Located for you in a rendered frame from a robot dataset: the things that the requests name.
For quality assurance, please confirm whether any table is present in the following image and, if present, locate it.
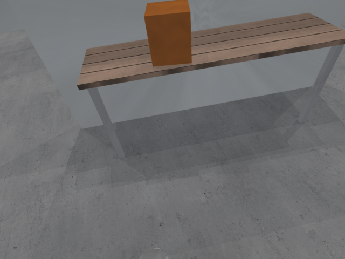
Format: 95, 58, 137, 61
77, 13, 345, 158

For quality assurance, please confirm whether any carton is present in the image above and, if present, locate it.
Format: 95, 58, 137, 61
144, 0, 192, 66

